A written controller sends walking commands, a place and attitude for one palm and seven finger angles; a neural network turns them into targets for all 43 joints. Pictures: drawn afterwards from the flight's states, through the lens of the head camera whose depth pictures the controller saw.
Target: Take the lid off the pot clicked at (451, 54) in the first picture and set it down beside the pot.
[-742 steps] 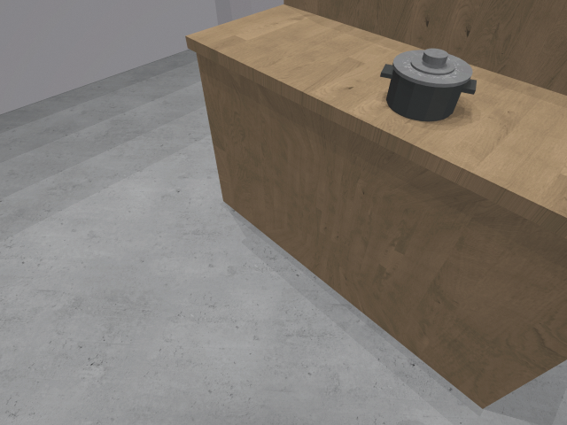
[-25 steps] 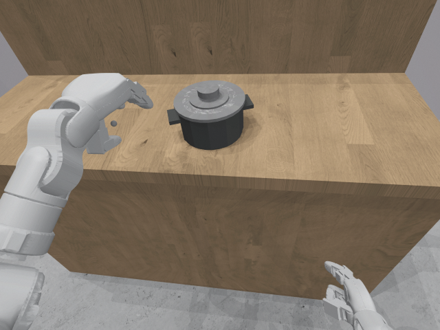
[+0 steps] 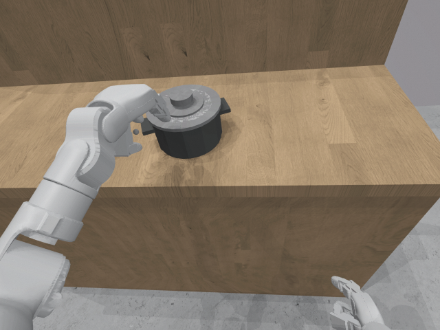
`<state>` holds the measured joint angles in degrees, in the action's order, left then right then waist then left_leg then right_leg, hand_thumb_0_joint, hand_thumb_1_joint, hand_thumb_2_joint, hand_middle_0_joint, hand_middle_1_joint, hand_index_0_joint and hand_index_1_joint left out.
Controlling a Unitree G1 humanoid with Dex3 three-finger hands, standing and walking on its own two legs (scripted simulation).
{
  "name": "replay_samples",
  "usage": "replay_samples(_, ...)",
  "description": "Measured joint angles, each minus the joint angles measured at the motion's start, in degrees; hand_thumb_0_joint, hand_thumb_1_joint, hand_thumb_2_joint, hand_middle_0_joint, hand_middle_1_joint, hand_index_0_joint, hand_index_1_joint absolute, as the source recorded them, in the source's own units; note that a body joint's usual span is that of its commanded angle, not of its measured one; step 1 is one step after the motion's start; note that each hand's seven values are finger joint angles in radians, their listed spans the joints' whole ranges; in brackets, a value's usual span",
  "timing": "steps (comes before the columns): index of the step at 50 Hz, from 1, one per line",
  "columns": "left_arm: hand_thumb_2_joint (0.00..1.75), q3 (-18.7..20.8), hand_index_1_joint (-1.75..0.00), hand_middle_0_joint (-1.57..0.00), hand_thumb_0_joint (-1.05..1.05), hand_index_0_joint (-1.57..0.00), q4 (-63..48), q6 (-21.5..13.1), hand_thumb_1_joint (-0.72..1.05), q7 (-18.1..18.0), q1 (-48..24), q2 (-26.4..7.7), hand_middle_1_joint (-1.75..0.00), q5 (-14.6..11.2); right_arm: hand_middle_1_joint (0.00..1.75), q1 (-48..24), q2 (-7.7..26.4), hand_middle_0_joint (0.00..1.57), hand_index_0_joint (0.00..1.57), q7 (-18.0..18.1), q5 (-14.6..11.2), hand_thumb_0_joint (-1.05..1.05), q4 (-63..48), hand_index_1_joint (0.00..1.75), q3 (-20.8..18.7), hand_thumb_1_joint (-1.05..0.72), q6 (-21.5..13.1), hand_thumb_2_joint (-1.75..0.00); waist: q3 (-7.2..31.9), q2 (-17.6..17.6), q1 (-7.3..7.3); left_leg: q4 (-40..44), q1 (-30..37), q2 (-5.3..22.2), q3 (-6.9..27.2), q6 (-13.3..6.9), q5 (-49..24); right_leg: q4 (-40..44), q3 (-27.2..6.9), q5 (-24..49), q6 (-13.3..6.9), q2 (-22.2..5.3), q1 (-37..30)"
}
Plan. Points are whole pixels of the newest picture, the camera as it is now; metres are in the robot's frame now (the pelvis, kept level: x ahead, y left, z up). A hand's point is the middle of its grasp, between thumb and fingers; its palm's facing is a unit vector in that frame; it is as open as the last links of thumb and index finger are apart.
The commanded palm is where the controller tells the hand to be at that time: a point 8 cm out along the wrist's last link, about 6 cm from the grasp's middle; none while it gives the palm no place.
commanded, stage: move the open hand above the knob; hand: left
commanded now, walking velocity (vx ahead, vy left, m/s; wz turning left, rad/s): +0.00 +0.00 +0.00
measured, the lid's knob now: (181, 97) +0.56 +0.13 +0.15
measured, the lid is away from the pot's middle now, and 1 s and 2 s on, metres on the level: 0.00 0.00 0.00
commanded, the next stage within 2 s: none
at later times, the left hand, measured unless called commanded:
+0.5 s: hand (156, 87) +0.48 +0.15 +0.22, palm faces -0.22 -0.05 -0.97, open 10.3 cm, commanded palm +0.47 +0.15 +0.28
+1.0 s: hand (179, 70) +0.54 +0.12 +0.22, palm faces -0.27 -0.07 -0.96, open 10.3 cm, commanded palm +0.52 +0.13 +0.28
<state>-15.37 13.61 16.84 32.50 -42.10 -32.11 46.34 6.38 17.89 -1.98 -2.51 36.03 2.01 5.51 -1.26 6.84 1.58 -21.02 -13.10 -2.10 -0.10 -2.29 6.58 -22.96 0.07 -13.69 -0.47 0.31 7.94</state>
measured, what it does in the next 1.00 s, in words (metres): shifts its weight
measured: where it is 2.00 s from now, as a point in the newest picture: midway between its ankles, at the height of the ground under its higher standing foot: outside the picture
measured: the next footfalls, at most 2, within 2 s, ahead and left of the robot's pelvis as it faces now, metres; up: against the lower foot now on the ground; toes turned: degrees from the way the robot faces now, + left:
none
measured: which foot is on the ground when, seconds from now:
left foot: down 0.00-1.00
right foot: down 0.00-1.00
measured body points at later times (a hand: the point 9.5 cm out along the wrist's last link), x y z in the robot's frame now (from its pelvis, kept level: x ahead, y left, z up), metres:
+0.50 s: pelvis +0.02 +0.00 +0.00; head +0.04 -0.03 +0.45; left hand +0.48 +0.15 +0.28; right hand +0.17 -0.25 -0.12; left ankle +0.05 +0.10 -0.74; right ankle -0.01 -0.12 -0.74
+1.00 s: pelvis +0.05 +0.01 +0.00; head +0.08 -0.02 +0.45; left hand +0.55 +0.12 +0.27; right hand +0.08 -0.26 -0.14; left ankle +0.05 +0.10 -0.74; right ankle -0.01 -0.12 -0.74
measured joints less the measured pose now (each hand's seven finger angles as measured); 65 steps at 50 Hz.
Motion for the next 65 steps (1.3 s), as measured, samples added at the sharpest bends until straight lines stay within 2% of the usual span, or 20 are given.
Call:
replay_samples(4,1.58,1.1,-0.08,-0.86,0.0,-0.85,3.1,-2.7,-0.38,-1.7,-5.2,-0.7,-0.08,-0.4,0.3,0.3,-0.6,0.19,0.2,0.8,0.4,0.01,0.5,0.3,0.0,-0.91,-1.4,-0.9,0.1,-0.9,-0.1,0.1,0.1,0.2,-0.2,0.2,0.3,0.0,-0.3,-0.2,-0.3,0.2,0.1)
replay_samples(8,1.58,2.4,-0.08,-0.85,0.0,-0.85,10.7,0.9,-0.38,-2.8,-9.8,0.8,-0.08,0.9,0.3,1.2,-0.5,0.19,0.2,-0.3,-0.1,0.01,0.5,0.3,-0.2,-0.91,-0.2,-0.9,1.7,-1.2,-0.28,0.5,-0.7,0.3,-0.4,0.4,0.4,0.2,-0.5,-0.3,-0.4,0.2,1.0)
replay_samples(11,1.58,0.2,-0.08,-0.85,0.0,-0.85,11.3,3.4,-0.38,-1.8,-8.8,1.8,-0.08,2.0,0.3,1.8,0.1,0.19,0.2,-0.9,-0.4,0.01,-0.1,0.3,-0.5,-0.91,0.8,-0.9,2.1,-0.7,-0.6,0.3,-1.1,0.2,-0.4,0.3,0.6,0.2,-0.4,-0.5,-0.3,0.1,1.3)
replay_samples(13,1.58,-1.9,-0.08,-0.85,0.0,-0.85,10.2,3.6,-0.38,-0.7,-8.3,2.5,-0.08,2.1,0.3,1.9,0.4,0.19,0.2,-0.6,-0.3,0.01,0.2,0.3,-0.6,-0.91,0.9,-0.9,1.7,-0.6,-0.78,0.0,-1.0,0.0,-0.2,0.1,0.9,0.2,-0.3,-0.7,-0.2,0.0,1.0)
replay_samples(15,1.58,-2.8,-0.08,-0.85,0.0,-0.85,8.9,2.3,-0.38,-0.1,-8.6,2.7,-0.08,1.4,0.3,1.7,0.3,0.19,0.2,0.1,-0.1,0.01,0.6,0.3,-0.5,-0.91,0.1,-0.9,1.1,-0.7,-1.04,-0.1,-0.8,0.0,-0.1,0.0,1.1,0.4,-0.1,-0.8,-0.1,0.0,0.6)
replay_samples(19,1.58,-2.4,-0.08,-0.85,0.0,-0.85,15.4,-0.4,-0.38,-1.7,-15.3,3.5,-0.08,1.1,0.3,1.6,-0.7,0.19,0.2,1.3,0.1,0.01,1.8,0.3,-0.1,-0.91,-1.3,-0.9,0.9,-1.9,-1.55,0.2,-0.8,0.0,-0.2,0.1,1.1,0.5,-0.3,-0.9,-0.2,0.0,0.7)
replay_samples(23,1.58,-1.5,-0.08,-0.85,0.0,-0.85,23.8,1.8,-0.38,-3.4,-20.8,4.4,-0.08,2.9,0.3,2.5,-1.0,0.19,0.2,0.6,0.1,0.01,2.0,0.3,0.0,-0.91,-0.6,-0.9,2.0,-2.6,-2.22,0.9,-1.9,0.0,-0.7,0.2,0.9,0.7,-0.8,-0.7,-0.2,-0.1,2.3)
replay_samples(28,1.58,-3.1,-0.08,-0.85,0.0,-0.85,25.8,3.5,-0.38,-2.5,-21.0,6.0,-0.08,4.3,0.3,4.3,-0.3,0.2,0.2,0.2,0.4,0.01,2.7,0.3,-0.6,-0.91,0.2,-0.9,2.7,-1.9,-2.77,0.6,-2.7,-0.3,-0.8,-0.3,1.4,1.1,-0.9,-0.8,0.2,-0.3,2.7)
replay_samples(34,1.58,-2.9,-0.08,-0.85,0.0,-0.85,34.2,1.0,-0.38,-2.6,-27.4,6.6,-0.08,3.3,0.3,5.4,-1.1,0.2,0.2,1.7,0.5,0.01,4.5,0.3,-0.6,-0.91,-1.5,-0.9,2.2,-3.3,-4.55,0.7,-3.1,-0.4,-1.0,-0.5,1.7,1.3,-1.1,-1.0,0.4,-0.5,3.1)
replay_samples(39,1.58,-2.4,-0.08,-0.85,0.0,-0.85,40.9,0.2,-0.38,-5.1,-32.9,7.2,-0.08,5.4,0.3,7.7,-1.1,0.2,0.2,1.3,0.9,0.01,5.3,0.3,-1.2,-0.91,-2.1,-0.9,3.2,-4.0,-5.79,0.6,-4.9,-0.5,-1.4,-0.6,1.9,1.5,-1.5,-0.9,0.5,-0.6,4.9)
replay_samples(43,1.58,-0.8,-0.08,-0.85,0.0,-0.85,43.3,0.9,-0.38,-5.1,-33.5,7.2,-0.08,6.5,0.3,9.4,-0.5,0.2,0.2,0.7,1.2,0.01,5.9,0.3,-1.8,-0.91,-1.3,-0.9,3.8,-3.6,-6.52,1.0,-5.6,-0.5,-2.1,-0.9,2.1,2.0,-2.3,-0.8,0.8,-0.7,5.8)
replay_samples(48,1.58,0.2,-0.08,-0.85,0.0,-0.85,39.7,-0.5,-0.38,-5.0,-30.8,7.2,-0.08,6.5,0.3,12.3,-0.4,0.19,0.2,0.2,1.7,0.01,6.0,0.3,-3.0,-0.91,-1.8,-0.9,4.9,-2.9,-6.36,0.9,-5.5,-0.6,-2.7,-1.2,2.7,2.2,-2.9,-1.1,1.1,-0.8,5.7)
replay_samples(52,1.58,1.9,-0.08,-0.85,0.0,-0.85,40.7,-0.1,-0.38,-5.1,-30.4,7.7,-0.08,6.0,0.3,12.6,-0.7,0.19,0.2,0.0,1.7,0.01,6.0,0.3,-2.7,-0.91,-1.6,-0.9,5.1,-2.8,-6.29,0.9,-4.7,-0.6,-3.1,-1.3,3.0,2.3,-3.3,-1.2,1.2,-0.8,5.0)
replay_samples(56,1.58,0.8,-0.08,-0.85,0.0,-0.85,41.5,1.0,-0.38,-5.0,-30.3,7.3,-0.08,6.4,0.3,11.8,-1.2,0.2,0.2,0.0,1.5,0.01,5.1,0.3,-2.3,-0.91,-1.4,-0.9,4.6,-2.9,-6.13,0.7,-4.6,-0.5,-3.0,-1.2,2.9,2.1,-3.2,-1.2,1.1,-0.7,4.9)
replay_samples(61,1.58,0.0,-0.08,-0.85,0.0,-0.85,38.2,0.0,-0.38,-4.9,-28.9,6.9,-0.08,6.2,0.3,10.7,-1.5,0.2,0.2,0.3,1.4,0.01,4.0,0.3,-2.4,-0.91,-2.2,-0.9,4.5,-2.8,-5.36,0.3,-5.1,-0.5,-2.4,-1.2,2.6,1.7,-2.6,-1.1,1.1,-0.7,5.2)
replay_samples(65,1.58,-2.0,-0.08,-0.85,0.0,-0.85,42.4,0.8,-0.38,-4.7,-31.6,7.9,-0.08,5.7,0.3,8.8,-1.7,0.2,0.2,0.6,0.9,0.01,4.6,0.3,-2.0,-0.91,-1.9,-0.9,4.4,-3.5,-5.22,0.1,-5.2,-0.7,-1.7,-1.1,2.3,1.3,-1.8,-1.1,1.0,-0.8,5.1)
